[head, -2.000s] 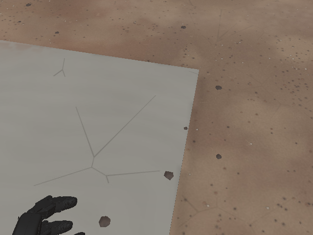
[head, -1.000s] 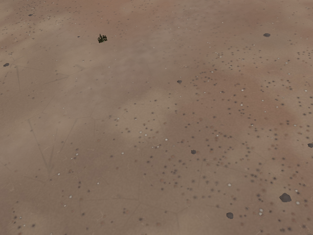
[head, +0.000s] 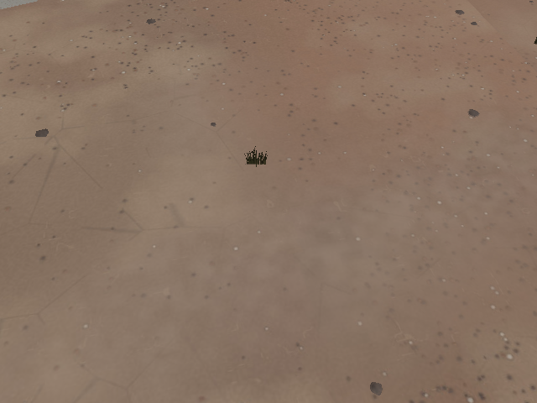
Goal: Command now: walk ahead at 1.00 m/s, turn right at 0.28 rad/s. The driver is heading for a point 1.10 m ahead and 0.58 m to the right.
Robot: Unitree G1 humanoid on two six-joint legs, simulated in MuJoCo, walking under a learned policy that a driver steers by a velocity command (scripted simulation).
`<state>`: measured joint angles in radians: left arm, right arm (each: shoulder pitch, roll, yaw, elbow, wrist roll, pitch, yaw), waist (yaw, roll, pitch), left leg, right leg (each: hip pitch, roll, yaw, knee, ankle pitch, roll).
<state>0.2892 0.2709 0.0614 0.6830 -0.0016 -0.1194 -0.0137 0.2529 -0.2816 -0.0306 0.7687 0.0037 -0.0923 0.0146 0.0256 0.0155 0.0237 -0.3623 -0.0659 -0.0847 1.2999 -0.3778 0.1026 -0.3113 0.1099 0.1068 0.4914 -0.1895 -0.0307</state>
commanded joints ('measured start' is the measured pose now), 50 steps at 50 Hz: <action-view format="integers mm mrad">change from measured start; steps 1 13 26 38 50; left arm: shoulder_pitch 130 132 -122 133 100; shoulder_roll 43 84 30 252 191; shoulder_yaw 7 15 -27 58 55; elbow -6 -9 -153 -108 -21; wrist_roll -2 -18 -23 -5 -40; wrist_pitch -3 29 90 45 77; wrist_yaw -16 7 -33 -31 50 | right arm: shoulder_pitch -142 109 -111 -111 -332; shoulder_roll -20 -210 -129 -168 -102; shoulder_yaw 8 -71 -62 -16 -27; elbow -155 -153 -41 -189 -271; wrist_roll -17 3 -1 27 -4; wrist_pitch -57 -49 -31 -98 -45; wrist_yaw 10 -33 -29 -9 3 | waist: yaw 3 -239 5 43 41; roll -53 13 -3 35 -86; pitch -19 -230 98 -109 28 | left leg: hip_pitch -380 712 175 -462 71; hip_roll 95 237 283 100 12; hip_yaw -57 -171 184 -58 3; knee -174 -740 -1197 113 -797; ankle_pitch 21 89 367 34 607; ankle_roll -24 -13 5 -50 -181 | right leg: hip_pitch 342 -232 -420 446 -88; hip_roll -218 -84 -287 -340 -68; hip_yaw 460 207 -79 686 276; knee -262 364 519 -267 -122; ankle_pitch -24 157 191 -418 38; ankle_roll -236 -40 -7 -328 -129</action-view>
